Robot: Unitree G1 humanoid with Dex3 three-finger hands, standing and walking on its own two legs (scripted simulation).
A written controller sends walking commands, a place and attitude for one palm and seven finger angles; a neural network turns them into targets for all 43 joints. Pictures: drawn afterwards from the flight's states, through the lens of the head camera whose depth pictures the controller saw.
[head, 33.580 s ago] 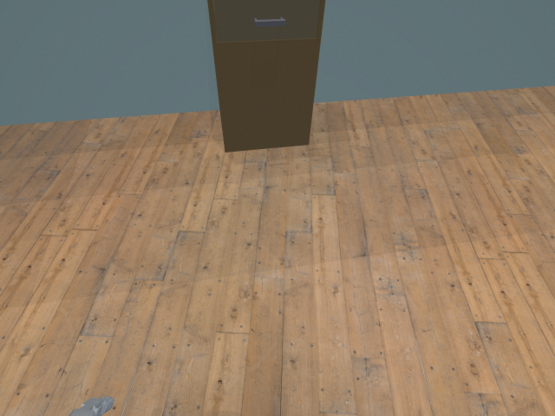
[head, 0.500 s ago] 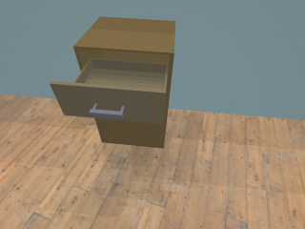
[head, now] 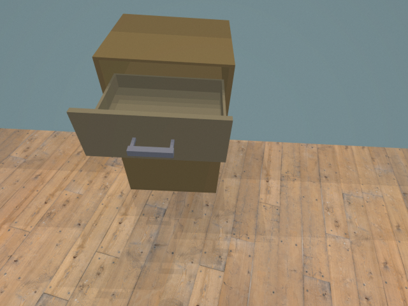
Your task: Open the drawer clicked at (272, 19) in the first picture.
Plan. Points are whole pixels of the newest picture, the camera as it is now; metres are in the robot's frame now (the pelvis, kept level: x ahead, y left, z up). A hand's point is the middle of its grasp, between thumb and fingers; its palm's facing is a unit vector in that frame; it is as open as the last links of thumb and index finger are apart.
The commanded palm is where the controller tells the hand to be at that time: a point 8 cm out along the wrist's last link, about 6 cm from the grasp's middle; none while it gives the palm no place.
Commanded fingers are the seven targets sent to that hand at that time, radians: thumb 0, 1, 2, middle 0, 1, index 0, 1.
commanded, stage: come to a stop and stand still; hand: left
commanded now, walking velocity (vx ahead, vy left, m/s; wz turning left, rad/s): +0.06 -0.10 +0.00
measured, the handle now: (152, 146) +0.55 +0.18 -0.05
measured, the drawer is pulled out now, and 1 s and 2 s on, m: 0.30 0.30 0.30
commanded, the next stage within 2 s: look again from close up in 0.98 s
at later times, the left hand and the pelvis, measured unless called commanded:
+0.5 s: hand out of the picture -0.03 +0.17 -0.18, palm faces +0.07 -0.98 -0.17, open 7.3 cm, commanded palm none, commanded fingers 0.00 0.90 0.90 -0.20 -0.30 -0.20 -0.30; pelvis -0.04 -0.01 -0.01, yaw +1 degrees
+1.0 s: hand out of the picture -0.07 +0.17 -0.18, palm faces +0.06 -0.99 -0.11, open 7.4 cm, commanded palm none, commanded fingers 0.00 0.90 0.90 -0.20 -0.30 -0.20 -0.30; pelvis -0.04 +0.04 +0.00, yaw +0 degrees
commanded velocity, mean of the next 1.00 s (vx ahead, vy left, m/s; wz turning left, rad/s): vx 0.06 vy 0.02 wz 0.00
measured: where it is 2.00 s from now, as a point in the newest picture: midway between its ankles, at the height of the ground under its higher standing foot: outside the picture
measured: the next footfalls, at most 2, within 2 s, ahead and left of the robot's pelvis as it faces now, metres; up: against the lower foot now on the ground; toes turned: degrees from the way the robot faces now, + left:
right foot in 0.26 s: +0.02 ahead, -0.17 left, +0.00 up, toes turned -4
left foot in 0.50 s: +0.04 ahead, +0.07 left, +0.00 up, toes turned +5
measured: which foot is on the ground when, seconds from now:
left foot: down 0.00-0.26, up 0.28-0.48, down 0.50-1.00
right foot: up 0.00-0.24, down 0.26-0.54, up 0.56-0.82, down 0.84-1.00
